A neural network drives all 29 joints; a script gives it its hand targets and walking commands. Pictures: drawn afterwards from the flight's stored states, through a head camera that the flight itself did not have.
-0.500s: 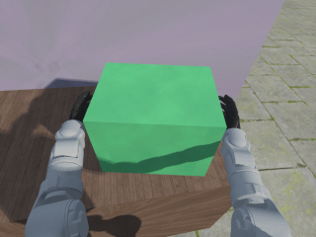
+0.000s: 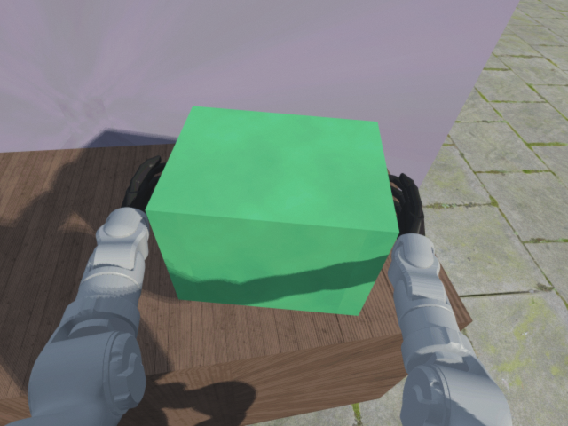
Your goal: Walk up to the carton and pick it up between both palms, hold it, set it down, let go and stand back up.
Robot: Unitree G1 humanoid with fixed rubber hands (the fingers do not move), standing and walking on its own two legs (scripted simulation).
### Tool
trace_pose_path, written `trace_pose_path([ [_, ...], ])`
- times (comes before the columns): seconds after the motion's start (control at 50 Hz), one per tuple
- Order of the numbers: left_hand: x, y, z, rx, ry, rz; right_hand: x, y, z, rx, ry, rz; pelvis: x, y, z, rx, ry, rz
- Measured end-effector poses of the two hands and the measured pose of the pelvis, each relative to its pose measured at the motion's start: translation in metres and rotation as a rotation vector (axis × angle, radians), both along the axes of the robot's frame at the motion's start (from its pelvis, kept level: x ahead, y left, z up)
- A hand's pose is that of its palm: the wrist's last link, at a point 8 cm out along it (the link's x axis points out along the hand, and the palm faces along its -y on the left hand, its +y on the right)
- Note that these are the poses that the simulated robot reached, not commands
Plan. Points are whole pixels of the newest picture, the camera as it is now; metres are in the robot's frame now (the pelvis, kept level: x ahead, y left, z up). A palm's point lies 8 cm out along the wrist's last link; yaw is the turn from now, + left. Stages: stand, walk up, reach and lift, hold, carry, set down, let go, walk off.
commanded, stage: set down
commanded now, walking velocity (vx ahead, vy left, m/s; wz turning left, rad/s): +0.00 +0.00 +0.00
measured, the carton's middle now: (276, 212) +0.44 -0.03 +0.03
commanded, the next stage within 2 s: none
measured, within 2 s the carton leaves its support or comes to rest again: rests again in 1.36 s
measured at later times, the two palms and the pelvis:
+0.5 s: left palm (140, 211) +0.43 +0.18 +0.06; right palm (397, 229) +0.37 -0.21 +0.06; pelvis +0.01 -0.01 +0.00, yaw +0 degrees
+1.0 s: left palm (151, 219) +0.43 +0.17 +0.04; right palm (400, 243) +0.36 -0.22 +0.04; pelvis +0.00 +0.00 +0.00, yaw -1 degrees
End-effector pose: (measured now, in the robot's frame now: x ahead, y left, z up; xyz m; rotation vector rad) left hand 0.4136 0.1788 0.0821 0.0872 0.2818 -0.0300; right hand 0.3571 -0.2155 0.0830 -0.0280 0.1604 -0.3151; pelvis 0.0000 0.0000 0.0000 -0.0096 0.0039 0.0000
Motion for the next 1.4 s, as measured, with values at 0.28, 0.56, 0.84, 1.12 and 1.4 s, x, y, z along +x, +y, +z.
trace_pose_path([
  [0.28, 0.002, 0.001, -0.018, -0.012, -0.004, 0.023, 0.012, 0.000, -0.013, 0.002, 0.003, 0.021, 0.010, -0.006, -0.001, 0.001, 0.059, -0.005],
  [0.56, 0.015, 0.004, -0.031, -0.015, 0.036, -0.008, 0.009, 0.005, -0.027, 0.003, 0.058, -0.017, 0.007, -0.003, -0.002, -0.001, 0.099, 0.005],
  [0.84, 0.021, -0.013, -0.026, -0.010, 0.007, -0.027, 0.004, -0.010, -0.037, 0.021, 0.041, -0.042, 0.003, 0.000, -0.004, -0.002, 0.138, -0.013],
  [1.12, 0.015, -0.003, -0.051, -0.029, 0.028, -0.006, 0.004, -0.002, -0.055, 0.010, 0.086, -0.027, -0.002, -0.004, -0.006, -0.001, 0.199, 0.001],
  [1.4, 0.021, -0.007, -0.049, -0.019, 0.015, -0.013, 0.008, -0.005, -0.058, 0.030, 0.071, -0.034, -0.002, -0.002, -0.007, -0.006, 0.201, 0.000],
])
